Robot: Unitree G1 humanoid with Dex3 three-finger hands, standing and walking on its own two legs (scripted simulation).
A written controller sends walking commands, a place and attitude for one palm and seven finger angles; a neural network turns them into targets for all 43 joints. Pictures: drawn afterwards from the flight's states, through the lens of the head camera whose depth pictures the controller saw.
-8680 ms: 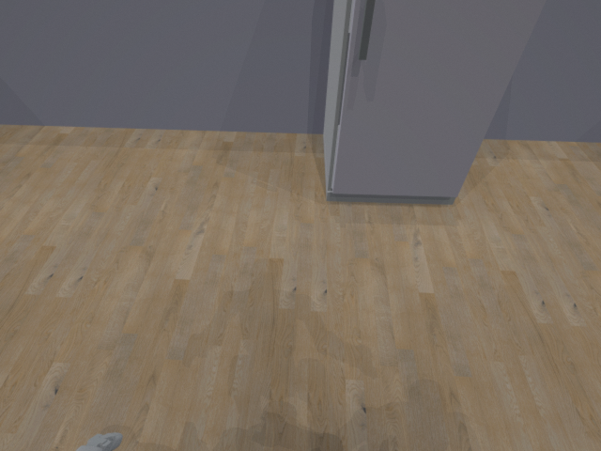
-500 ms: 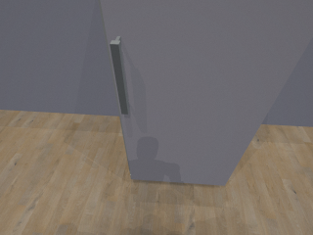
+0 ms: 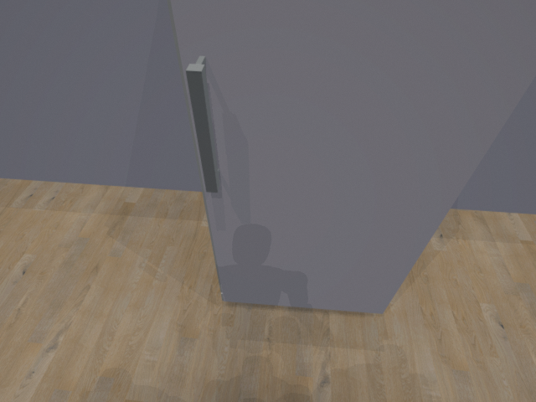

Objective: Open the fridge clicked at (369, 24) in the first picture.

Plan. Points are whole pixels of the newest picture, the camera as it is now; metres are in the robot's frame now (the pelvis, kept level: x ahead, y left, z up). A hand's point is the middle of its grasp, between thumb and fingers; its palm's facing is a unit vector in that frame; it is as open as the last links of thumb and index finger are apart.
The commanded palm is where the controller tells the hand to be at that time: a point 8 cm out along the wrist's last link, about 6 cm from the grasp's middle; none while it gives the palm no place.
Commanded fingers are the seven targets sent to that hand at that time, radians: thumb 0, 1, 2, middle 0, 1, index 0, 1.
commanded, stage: look again from close up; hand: left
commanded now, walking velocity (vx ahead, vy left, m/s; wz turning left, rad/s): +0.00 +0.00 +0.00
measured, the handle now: (207, 131) +0.57 +0.16 +0.11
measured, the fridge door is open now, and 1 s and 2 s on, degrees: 0 0 0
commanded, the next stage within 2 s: none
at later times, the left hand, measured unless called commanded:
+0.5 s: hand out of the picture +0.05 +0.22 -0.17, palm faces -0.01 -0.96 -0.27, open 7.4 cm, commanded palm none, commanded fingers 0.00 0.90 0.90 -0.20 -0.30 -0.20 -0.30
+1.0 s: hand out of the picture +0.05 +0.21 -0.17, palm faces -0.01 -0.96 -0.28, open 7.4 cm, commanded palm none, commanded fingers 0.00 0.90 0.90 -0.20 -0.30 -0.20 -0.30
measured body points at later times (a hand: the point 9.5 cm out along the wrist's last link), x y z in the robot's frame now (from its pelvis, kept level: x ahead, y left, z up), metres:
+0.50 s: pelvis +0.01 +0.00 +0.00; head +0.01 +0.00 +0.45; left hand +0.05 +0.27 -0.15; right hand +0.05 -0.27 -0.14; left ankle +0.01 +0.11 -0.74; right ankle +0.05 -0.12 -0.74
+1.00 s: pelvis +0.02 +0.00 +0.00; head +0.01 +0.00 +0.45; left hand +0.05 +0.26 -0.14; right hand +0.05 -0.27 -0.14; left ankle +0.01 +0.11 -0.74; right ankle +0.05 -0.12 -0.74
